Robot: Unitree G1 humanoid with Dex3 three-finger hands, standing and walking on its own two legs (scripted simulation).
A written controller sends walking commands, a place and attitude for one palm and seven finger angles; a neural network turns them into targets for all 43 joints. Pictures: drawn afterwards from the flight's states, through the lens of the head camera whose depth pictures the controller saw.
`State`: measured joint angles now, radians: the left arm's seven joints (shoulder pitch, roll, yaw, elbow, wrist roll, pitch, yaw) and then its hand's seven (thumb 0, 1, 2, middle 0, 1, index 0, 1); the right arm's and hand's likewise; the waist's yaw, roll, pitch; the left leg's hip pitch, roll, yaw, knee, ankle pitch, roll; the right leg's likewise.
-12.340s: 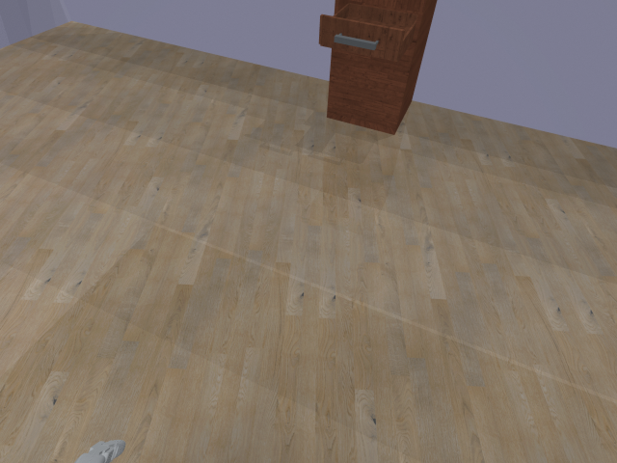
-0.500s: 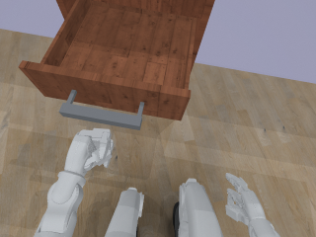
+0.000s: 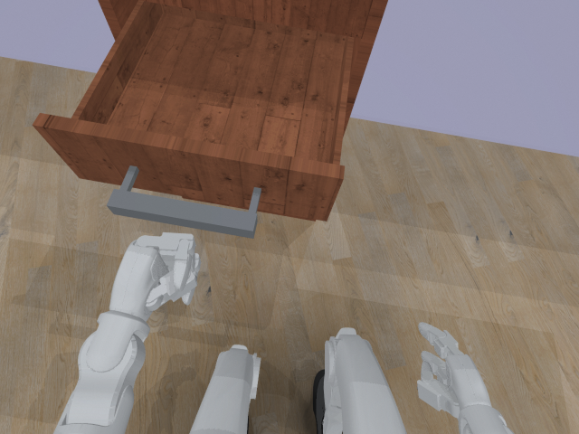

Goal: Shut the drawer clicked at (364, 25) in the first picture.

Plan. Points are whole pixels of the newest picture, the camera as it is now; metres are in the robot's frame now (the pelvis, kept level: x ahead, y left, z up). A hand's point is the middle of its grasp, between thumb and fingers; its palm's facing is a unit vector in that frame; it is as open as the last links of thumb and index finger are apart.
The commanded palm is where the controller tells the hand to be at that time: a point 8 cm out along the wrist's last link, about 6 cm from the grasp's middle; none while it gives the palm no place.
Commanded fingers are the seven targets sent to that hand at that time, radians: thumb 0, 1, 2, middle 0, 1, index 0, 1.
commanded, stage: push the drawer shut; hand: left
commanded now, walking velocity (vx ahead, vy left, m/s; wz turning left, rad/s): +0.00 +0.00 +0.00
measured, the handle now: (189, 199) +0.42 +0.15 +0.01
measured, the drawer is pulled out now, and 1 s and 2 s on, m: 0.26 0.18 0.05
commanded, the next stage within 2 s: none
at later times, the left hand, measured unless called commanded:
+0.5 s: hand (195, 258) +0.34 +0.14 +0.00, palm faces -0.17 -0.98 -0.04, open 2.9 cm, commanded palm +0.36 +0.17 +0.02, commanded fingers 0.00 0.90 0.90 -1.40 -1.60 -1.40 -1.60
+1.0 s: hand (213, 206) +0.41 +0.12 +0.01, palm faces -0.15 -0.99 -0.05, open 3.2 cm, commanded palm +0.42 +0.15 +0.02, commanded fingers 0.00 0.90 0.90 -1.40 -1.60 -1.40 -1.60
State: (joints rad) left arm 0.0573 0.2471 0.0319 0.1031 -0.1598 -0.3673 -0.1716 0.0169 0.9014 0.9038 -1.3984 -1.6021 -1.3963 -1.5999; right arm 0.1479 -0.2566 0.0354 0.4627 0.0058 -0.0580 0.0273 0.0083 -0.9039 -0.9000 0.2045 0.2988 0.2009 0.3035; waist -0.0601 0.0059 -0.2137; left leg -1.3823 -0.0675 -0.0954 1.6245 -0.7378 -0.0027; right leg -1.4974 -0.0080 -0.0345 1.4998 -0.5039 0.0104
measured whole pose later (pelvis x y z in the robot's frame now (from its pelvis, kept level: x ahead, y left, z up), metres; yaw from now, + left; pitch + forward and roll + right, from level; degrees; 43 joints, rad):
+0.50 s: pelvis -0.01 +0.01 +0.00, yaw +1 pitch +29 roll -3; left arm -0.17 0.26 0.02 0.30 -0.14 -0.38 -0.15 -0.03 0.79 0.96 -1.40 -1.60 -1.40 -1.60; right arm 0.16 -0.26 0.05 0.53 0.00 -0.05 0.01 0.01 -0.90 -0.90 0.21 0.30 0.20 0.30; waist -0.07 0.01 -0.19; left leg -1.42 -0.09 -0.10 1.63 -0.71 0.00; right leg -1.52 -0.03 -0.04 1.50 -0.48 0.02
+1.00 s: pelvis -0.03 +0.01 +0.00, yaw +1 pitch +29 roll -3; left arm -0.57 0.29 0.09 0.72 -0.11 -0.40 -0.11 0.03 0.81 0.99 -1.40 -1.60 -1.40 -1.60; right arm 0.21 -0.27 0.06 0.60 -0.01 -0.05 0.00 0.01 -0.90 -0.90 0.21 0.30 0.20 0.30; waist -0.14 0.01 -0.18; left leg -1.46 -0.09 -0.09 1.62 -0.65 0.00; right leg -1.55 -0.03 -0.03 1.47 -0.42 0.02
